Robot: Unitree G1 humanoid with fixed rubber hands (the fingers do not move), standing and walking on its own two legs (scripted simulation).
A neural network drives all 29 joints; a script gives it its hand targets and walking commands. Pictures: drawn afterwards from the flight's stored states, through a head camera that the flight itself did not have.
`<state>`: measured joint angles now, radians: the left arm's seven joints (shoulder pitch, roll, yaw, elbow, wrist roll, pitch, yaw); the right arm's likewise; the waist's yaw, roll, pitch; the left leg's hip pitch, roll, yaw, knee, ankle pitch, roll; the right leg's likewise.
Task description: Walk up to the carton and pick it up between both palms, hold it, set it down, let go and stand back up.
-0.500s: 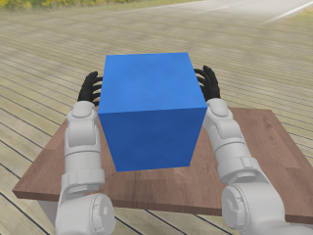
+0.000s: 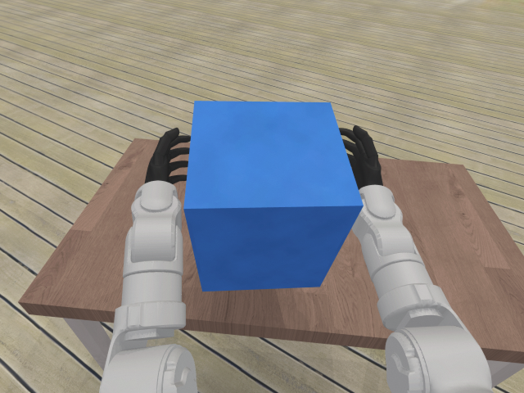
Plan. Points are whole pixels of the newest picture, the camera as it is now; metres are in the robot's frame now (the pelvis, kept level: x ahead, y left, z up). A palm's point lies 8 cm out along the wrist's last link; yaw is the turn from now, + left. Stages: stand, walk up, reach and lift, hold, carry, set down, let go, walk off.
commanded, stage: set down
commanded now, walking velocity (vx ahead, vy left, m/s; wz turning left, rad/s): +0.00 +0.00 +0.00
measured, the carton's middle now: (262, 202) +0.40 -0.02 +0.12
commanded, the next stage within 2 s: none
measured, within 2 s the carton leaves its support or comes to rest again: rests again in 1.72 s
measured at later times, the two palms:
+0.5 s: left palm (181, 198) +0.39 +0.11 +0.14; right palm (371, 193) +0.38 -0.19 +0.14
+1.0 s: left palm (185, 211) +0.39 +0.11 +0.11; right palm (367, 204) +0.38 -0.19 +0.12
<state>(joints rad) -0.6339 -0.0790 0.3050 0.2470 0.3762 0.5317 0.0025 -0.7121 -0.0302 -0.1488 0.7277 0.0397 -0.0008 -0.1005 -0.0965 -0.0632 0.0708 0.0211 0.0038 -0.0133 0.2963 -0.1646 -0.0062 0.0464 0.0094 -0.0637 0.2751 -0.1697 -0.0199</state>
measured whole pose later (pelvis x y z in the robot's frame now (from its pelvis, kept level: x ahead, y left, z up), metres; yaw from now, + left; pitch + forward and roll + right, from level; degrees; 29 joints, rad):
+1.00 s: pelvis +0.01 -0.01 +0.00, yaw -1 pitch -3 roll +0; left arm -0.59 -0.12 0.31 0.48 0.33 0.34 0.10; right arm -0.71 -0.04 -0.29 0.92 -0.09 -0.11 -0.01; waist -0.06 -0.02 0.02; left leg -0.08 0.02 0.01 0.28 -0.15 -0.02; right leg -0.07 0.02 -0.08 0.28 -0.16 -0.04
